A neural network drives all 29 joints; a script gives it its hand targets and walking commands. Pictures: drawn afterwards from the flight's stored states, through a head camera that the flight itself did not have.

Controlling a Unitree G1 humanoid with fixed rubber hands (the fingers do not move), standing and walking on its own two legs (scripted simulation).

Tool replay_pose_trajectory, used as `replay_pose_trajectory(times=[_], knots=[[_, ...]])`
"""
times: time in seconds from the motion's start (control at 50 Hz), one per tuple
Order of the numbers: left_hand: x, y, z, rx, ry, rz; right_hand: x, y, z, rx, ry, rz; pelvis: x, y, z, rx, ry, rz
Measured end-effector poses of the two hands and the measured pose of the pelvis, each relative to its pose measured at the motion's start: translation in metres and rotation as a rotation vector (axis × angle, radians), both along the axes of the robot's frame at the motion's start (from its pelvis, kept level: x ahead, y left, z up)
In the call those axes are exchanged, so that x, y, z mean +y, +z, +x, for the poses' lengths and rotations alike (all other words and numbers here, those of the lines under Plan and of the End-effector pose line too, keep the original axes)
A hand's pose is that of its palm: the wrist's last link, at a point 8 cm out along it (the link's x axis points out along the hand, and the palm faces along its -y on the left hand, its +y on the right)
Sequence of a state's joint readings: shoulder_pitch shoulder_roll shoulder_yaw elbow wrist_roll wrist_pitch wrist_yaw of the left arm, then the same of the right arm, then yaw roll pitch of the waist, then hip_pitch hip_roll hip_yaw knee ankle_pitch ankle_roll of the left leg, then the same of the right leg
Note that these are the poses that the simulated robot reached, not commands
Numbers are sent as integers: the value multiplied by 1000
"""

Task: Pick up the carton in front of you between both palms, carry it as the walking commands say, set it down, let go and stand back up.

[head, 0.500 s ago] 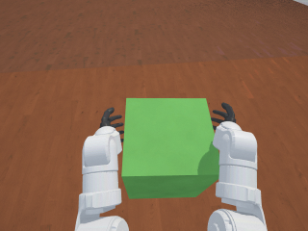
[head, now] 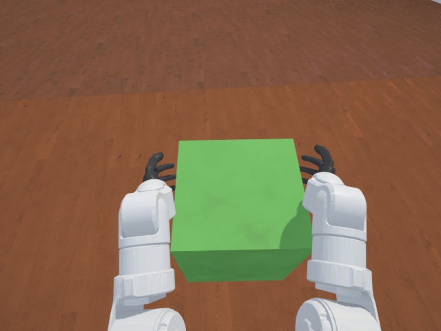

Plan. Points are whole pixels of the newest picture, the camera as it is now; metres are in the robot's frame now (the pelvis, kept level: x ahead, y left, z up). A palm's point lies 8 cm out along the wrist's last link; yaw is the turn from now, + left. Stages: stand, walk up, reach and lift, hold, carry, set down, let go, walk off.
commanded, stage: carry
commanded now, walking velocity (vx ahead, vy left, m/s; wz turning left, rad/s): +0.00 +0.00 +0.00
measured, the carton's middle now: (235, 216) +0.34 +0.00 +0.02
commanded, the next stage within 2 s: none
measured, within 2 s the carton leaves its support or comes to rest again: neither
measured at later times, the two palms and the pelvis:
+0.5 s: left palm (151, 193) +0.31 +0.14 +0.13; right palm (321, 192) +0.32 -0.14 +0.13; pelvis -0.01 +0.00 +0.00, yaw +0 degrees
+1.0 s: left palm (150, 195) +0.31 +0.14 +0.13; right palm (321, 194) +0.31 -0.14 +0.13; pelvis -0.02 +0.00 +0.00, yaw +0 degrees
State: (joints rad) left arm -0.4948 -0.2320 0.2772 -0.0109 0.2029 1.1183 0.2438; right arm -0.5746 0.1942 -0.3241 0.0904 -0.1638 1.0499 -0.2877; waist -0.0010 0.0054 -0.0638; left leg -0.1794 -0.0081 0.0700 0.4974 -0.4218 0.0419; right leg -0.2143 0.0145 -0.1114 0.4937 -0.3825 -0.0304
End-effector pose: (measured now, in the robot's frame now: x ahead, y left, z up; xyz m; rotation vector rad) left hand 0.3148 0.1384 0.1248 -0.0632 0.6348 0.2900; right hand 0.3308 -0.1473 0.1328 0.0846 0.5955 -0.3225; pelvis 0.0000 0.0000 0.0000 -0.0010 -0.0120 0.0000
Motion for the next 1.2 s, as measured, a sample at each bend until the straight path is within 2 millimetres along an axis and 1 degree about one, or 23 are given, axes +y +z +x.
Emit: replay_pose_trajectory(times=[0.02, 0.08, 0.36, 1.2], knots=[[2, -1, 0, 11, 29, 40, 5, 1, -1, -3, 14, 10, 0, 0, -1, 0, -1, 0], [5, -1, -1, 13, 63, 27, 7, 2, -5, -3, 0, -7, -1, 0, -3, 0, 1, 0], [4, 3, -2, 5, 61, 23, 5, 0, -14, -2, -13, -7, -2, 0, -9, -1, 2, 2], [4, 3, -10, -1, 62, 18, 5, 0, -21, 3, -12, -8, -2, 0, -18, 0, 1, 3]])
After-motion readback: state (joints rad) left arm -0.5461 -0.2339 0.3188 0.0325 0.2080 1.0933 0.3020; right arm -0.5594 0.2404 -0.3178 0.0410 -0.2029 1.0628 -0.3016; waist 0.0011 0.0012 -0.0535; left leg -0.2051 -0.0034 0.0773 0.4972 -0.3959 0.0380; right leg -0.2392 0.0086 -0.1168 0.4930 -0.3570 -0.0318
